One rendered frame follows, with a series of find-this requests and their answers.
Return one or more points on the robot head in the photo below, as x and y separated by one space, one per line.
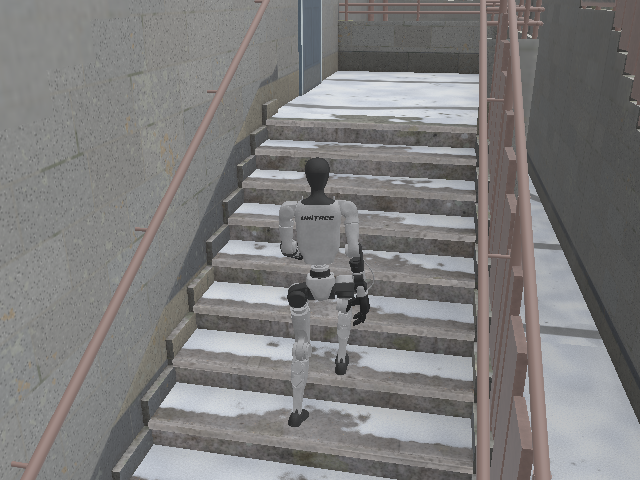
317 174

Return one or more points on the robot right foot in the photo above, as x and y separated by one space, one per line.
341 367

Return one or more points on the robot left forearm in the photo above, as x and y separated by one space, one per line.
297 254

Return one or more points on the right robot hand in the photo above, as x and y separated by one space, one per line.
364 308

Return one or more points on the robot left upper arm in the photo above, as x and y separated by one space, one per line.
286 213

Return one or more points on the robot right forearm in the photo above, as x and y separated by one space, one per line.
358 274

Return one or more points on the robot right upper arm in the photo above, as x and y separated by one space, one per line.
349 211

